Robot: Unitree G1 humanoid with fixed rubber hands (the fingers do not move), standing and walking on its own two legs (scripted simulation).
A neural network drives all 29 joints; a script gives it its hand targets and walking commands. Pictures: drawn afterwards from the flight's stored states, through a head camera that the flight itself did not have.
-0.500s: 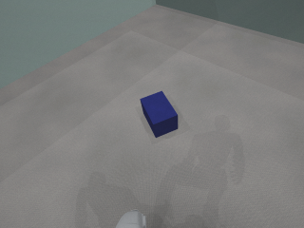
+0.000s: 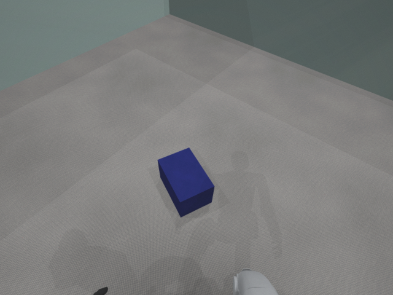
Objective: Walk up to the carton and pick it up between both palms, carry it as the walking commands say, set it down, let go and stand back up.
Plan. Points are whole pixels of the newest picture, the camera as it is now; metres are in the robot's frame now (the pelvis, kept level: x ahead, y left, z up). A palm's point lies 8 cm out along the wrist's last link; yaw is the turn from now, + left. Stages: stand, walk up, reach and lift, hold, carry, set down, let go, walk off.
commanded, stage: walk up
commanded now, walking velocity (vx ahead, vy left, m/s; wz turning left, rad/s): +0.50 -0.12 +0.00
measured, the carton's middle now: (185, 181) +0.77 +0.04 -0.69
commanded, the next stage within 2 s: none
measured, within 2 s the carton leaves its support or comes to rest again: neither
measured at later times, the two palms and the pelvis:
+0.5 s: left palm (103, 287) +0.16 +0.22 -0.11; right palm (311, 247) +0.24 -0.28 -0.16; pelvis +0.19 -0.04 +0.00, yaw +0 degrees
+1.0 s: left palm (101, 233) +0.30 +0.26 -0.16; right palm (277, 220) +0.31 -0.21 -0.15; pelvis +0.26 +0.02 -0.01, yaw +0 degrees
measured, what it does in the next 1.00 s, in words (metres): walks ahead: right foot, then left foot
